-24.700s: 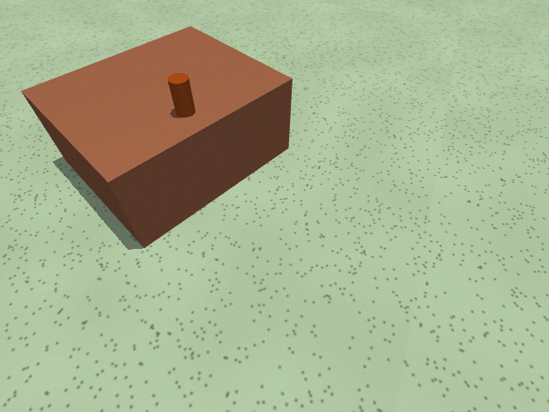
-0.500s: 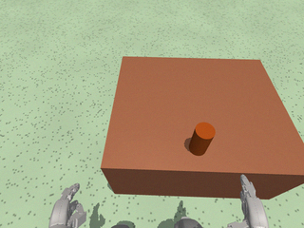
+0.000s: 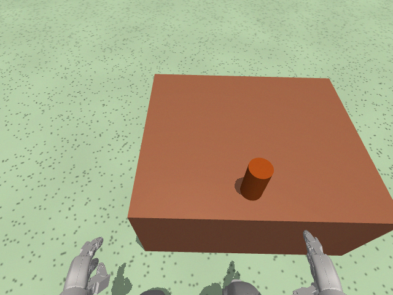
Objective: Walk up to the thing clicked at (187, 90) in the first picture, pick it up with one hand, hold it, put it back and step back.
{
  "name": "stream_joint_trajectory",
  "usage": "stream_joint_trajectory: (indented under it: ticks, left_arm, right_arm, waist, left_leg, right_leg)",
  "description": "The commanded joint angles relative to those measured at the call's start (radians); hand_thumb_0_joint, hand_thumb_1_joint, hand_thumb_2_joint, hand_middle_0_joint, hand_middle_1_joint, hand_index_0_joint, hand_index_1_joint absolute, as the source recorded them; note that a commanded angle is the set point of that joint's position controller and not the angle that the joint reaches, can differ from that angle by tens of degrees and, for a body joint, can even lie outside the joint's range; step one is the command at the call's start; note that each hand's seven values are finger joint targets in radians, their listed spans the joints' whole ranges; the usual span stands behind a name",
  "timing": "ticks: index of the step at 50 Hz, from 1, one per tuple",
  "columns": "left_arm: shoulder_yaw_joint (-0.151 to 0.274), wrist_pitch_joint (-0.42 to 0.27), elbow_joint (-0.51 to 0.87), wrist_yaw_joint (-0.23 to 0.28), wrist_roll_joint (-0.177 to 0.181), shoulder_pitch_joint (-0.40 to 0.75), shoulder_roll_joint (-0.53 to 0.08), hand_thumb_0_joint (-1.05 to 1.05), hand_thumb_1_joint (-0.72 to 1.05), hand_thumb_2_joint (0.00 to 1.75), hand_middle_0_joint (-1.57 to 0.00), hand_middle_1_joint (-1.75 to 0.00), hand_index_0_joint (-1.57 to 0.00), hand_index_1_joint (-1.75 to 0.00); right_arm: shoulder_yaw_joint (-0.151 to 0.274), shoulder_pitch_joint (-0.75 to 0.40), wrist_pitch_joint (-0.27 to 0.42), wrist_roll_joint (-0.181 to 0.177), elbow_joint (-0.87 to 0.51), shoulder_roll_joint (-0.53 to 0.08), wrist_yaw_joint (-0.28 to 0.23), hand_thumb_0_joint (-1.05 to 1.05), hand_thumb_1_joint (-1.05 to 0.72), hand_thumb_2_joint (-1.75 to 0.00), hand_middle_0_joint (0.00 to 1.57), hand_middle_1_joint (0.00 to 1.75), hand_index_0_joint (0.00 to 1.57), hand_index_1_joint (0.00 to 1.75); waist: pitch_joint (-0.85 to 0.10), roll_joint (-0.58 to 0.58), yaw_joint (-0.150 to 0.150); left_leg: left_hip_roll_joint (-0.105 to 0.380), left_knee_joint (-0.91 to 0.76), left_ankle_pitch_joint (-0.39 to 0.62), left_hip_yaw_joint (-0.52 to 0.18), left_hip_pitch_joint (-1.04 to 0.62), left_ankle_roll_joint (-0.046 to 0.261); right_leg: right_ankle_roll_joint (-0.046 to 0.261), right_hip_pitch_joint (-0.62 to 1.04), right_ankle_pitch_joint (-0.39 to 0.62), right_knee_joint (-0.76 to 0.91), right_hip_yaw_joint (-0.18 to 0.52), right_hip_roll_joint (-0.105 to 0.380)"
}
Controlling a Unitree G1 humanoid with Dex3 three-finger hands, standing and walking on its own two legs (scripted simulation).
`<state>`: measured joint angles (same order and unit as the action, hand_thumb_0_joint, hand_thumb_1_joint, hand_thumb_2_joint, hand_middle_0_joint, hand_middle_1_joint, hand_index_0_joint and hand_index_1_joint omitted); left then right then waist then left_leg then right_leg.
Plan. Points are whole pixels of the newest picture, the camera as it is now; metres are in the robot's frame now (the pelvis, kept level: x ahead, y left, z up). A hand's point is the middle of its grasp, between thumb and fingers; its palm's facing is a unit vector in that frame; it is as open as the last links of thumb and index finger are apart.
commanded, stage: stand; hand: right
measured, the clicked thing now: (255, 180) +0.48 -0.20 -0.23
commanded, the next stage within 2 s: none
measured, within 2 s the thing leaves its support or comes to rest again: neither
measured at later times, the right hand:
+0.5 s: hand out of the picture +0.05 -0.25 -0.11, palm faces -0.02 +0.93 -0.37, open 7.8 cm
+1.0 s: hand out of the picture +0.04 -0.26 -0.11, palm faces -0.02 +0.94 -0.34, open 7.4 cm
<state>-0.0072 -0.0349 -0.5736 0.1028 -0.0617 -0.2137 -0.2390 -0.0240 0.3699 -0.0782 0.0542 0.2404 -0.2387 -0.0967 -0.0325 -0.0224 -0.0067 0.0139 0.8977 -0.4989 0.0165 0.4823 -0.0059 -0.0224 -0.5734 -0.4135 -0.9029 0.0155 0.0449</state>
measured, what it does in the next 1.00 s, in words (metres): rises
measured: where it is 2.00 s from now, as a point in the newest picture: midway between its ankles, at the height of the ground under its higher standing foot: outside the picture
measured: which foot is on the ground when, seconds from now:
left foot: down 0.00-1.00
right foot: down 0.00-1.00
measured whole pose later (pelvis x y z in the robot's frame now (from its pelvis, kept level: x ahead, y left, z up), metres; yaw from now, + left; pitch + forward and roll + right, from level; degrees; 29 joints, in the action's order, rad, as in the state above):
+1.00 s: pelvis -0.01 -0.01 +0.05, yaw +0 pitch -4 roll +0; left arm 0.01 -0.01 -1.17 0.01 -0.02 -0.14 -0.33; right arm 0.01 0.16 0.00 0.02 1.13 -0.32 -0.01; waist 0.05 -0.01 -0.01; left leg 0.03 0.37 -0.22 0.01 0.08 -0.02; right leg -0.02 -0.16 -0.14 -0.36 -0.01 0.03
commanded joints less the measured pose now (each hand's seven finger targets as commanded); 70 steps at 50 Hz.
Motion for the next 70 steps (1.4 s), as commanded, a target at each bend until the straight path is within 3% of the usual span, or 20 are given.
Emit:
stream_joint_trajectory:
  ticks: [1, 3, 5, 7, 11, 14, 21, 27, 32, 44, 48, 55, 61, 64, 70]
  left_arm:
    - [0.078, -0.011, -0.023, -0.061, -0.009, 0.061, -0.221, 0.00, 0.90, 0.90, -0.20, -0.30, -0.20, -0.30]
    - [0.079, -0.011, -0.057, -0.079, 0.008, 0.065, -0.228, 0.00, 0.90, 0.90, -0.20, -0.30, -0.20, -0.30]
    - [0.078, -0.008, -0.108, -0.086, 0.014, 0.071, -0.229, 0.00, 0.90, 0.90, -0.20, -0.30, -0.20, -0.30]
    - [0.075, -0.008, -0.153, -0.088, 0.013, 0.072, -0.230, 0.00, 0.90, 0.90, -0.20, -0.30, -0.20, -0.30]
    - [0.079, -0.007, -0.226, -0.085, 0.021, 0.080, -0.255, 0.00, 0.90, 0.90, -0.20, -0.30, -0.20, -0.30]
    - [0.076, -0.003, -0.284, -0.082, 0.028, 0.071, -0.259, 0.00, 0.90, 0.90, -0.20, -0.30, -0.20, -0.30]
    - [0.066, 0.009, -0.405, -0.078, 0.038, 0.066, -0.274, 0.00, 0.90, 0.90, -0.20, -0.30, -0.20, -0.30]
    - [0.056, 0.017, -0.464, -0.080, 0.043, 0.089, -0.271, 0.00, 0.90, 0.90, -0.20, -0.30, -0.20, -0.30]
    - [0.053, 0.013, -0.500, -0.084, 0.042, 0.100, -0.276, 0.00, 0.90, 0.90, -0.20, -0.30, -0.20, -0.30]
    - [0.045, 0.004, -0.537, -0.085, 0.041, 0.114, -0.280, 0.00, 0.90, 0.90, -0.20, -0.30, -0.20, -0.30]
    - [0.045, 0.008, -0.544, -0.086, 0.043, 0.113, -0.287, 0.00, 0.90, 0.90, -0.20, -0.30, -0.20, -0.30]
    - [0.041, 0.004, -0.546, -0.088, 0.045, 0.118, -0.286, 0.00, 0.90, 0.90, -0.20, -0.30, -0.20, -0.30]
    - [0.038, 0.007, -0.544, -0.089, 0.044, 0.120, -0.291, 0.00, 0.90, 0.90, -0.20, -0.30, -0.20, -0.30]
    - [0.040, 0.005, -0.544, -0.089, 0.048, 0.122, -0.294, 0.00, 0.90, 0.90, -0.20, -0.30, -0.20, -0.30]
    - [0.037, 0.004, -0.543, -0.091, 0.049, 0.128, -0.293, 0.00, 0.90, 0.90, -0.20, -0.30, -0.20, -0.30]
  right_arm:
    - [0.113, -0.059, 0.105, 0.023, 0.167, -0.242, 0.049, 0.00, 0.15, -0.45, 0.20, 0.30, 0.20, 0.30]
    - [0.109, -0.110, 0.111, -0.001, 0.230, -0.240, 0.063, 0.00, -0.01, -0.61, 0.20, 0.30, 0.20, 0.30]
    - [0.104, -0.109, 0.120, -0.005, 0.307, -0.232, 0.066, 0.00, -0.17, -0.77, 0.20, 0.30, 0.20, 0.30]
    - [0.107, -0.118, 0.122, -0.002, 0.376, -0.240, 0.068, 0.00, -0.33, -0.90, 0.20, 0.30, 0.20, 0.30]
    - [0.108, -0.128, 0.120, -0.007, 0.488, -0.258, 0.067, 0.00, -0.65, -0.90, 0.20, 0.30, 0.20, 0.30]
    - [0.106, -0.142, 0.121, -0.012, 0.559, -0.261, 0.066, 0.00, -0.89, -0.90, 0.20, 0.30, 0.20, 0.30]
    - [0.090, -0.159, 0.117, -0.023, 0.702, -0.277, 0.058, 0.00, -0.90, -0.90, 0.20, 0.30, 0.20, 0.30]
    - [0.081, -0.191, 0.113, -0.028, 0.771, -0.286, 0.060, 0.00, -0.90, -0.90, 0.20, 0.30, 0.20, 0.30]
    - [0.074, -0.198, 0.110, -0.029, 0.812, -0.279, 0.065, 0.00, -0.90, -0.90, 0.20, 0.30, 0.20, 0.30]
    - [0.075, -0.232, 0.106, -0.035, 0.843, -0.293, 0.073, 0.00, -0.90, -0.90, 0.20, 0.30, 0.20, 0.30]
    - [0.070, -0.236, 0.102, -0.034, 0.848, -0.290, 0.076, 0.00, -0.90, -0.90, 0.20, 0.30, 0.20, 0.30]
    - [0.066, -0.247, 0.104, -0.037, 0.851, -0.298, 0.078, 0.00, -0.90, -0.90, 0.20, 0.30, 0.20, 0.30]
    - [0.064, -0.248, 0.101, -0.038, 0.856, -0.301, 0.080, 0.00, -0.90, -0.90, 0.20, 0.30, 0.20, 0.30]
    - [0.066, -0.246, 0.103, -0.037, 0.856, -0.310, 0.080, 0.00, -0.90, -0.90, 0.20, 0.30, 0.20, 0.30]
    - [0.063, -0.252, 0.105, -0.040, 0.858, -0.309, 0.080, 0.00, -0.90, -0.90, 0.20, 0.30, 0.20, 0.30]
  waist:
    - [-0.074, 0.052, -0.011]
    - [-0.073, 0.043, -0.017]
    - [-0.079, 0.019, -0.006]
    - [-0.053, 0.005, -0.001]
    - [-0.014, 0.002, 0.004]
    - [-0.038, 0.000, 0.000]
    - [-0.001, 0.006, -0.002]
    - [0.049, 0.038, 0.000]
    - [0.085, 0.041, 0.002]
    - [0.057, 0.017, 0.005]
    - [0.082, 0.004, 0.003]
    - [0.047, 0.029, 0.003]
    - [0.064, 0.006, 0.003]
    - [0.041, 0.022, 0.005]
    - [0.044, 0.023, 0.006]
  left_leg:
    - [0.063, -0.205, 0.277, -0.100, -0.046, 0.079]
    - [0.063, -0.225, 0.226, -0.105, -0.045, 0.071]
    - [0.057, -0.228, 0.289, -0.087, -0.115, 0.062]
    - [0.055, -0.246, 0.282, -0.090, -0.122, 0.057]
    - [0.057, -0.299, 0.299, -0.089, -0.162, 0.053]
    - [0.067, -0.330, 0.371, -0.085, -0.227, 0.045]
    - [0.084, -0.445, 0.434, -0.083, -0.286, 0.031]
    - [0.095, -0.554, 0.354, -0.096, -0.275, 0.025]
    - [0.096, -0.600, 0.276, -0.095, -0.271, 0.028]
    - [0.100, -0.614, 0.322, -0.085, -0.320, 0.025]
    - [0.096, -0.628, 0.262, -0.083, -0.314, 0.025]
    - [0.106, -0.622, 0.321, -0.084, -0.327, 0.025]
    - [0.105, -0.630, 0.282, -0.083, -0.316, 0.025]
    - [0.110, -0.628, 0.317, -0.078, -0.325, 0.027]
    - [0.112, -0.627, 0.350, -0.076, -0.345, 0.024]
  right_leg:
    - [0.100, 0.213, 0.228, 0.141, 0.039, 0.020]
    - [0.090, 0.227, 0.179, 0.193, 0.040, 0.015]
    - [0.086, 0.219, 0.239, 0.206, 0.052, 0.019]
    - [0.088, 0.230, 0.233, 0.248, 0.067, 0.031]
    - [0.086, 0.257, 0.250, 0.325, 0.088, 0.048]
    - [0.084, 0.309, 0.337, 0.353, 0.084, 0.054]
    - [0.072, 0.416, 0.398, 0.455, 0.078, 0.065]
    - [0.053, 0.447, 0.282, 0.521, 0.062, 0.053]
    - [0.042, 0.451, 0.248, 0.560, 0.067, 0.058]
    - [0.033, 0.462, 0.288, 0.608, 0.075, 0.073]
    - [0.031, 0.433, 0.212, 0.621, 0.074, 0.068]
    - [0.034, 0.463, 0.293, 0.608, 0.074, 0.077]
    - [0.031, 0.446, 0.237, 0.616, 0.070, 0.070]
    - [0.036, 0.468, 0.295, 0.607, 0.078, 0.079]
    - [0.032, 0.455, 0.317, 0.609, 0.070, 0.075]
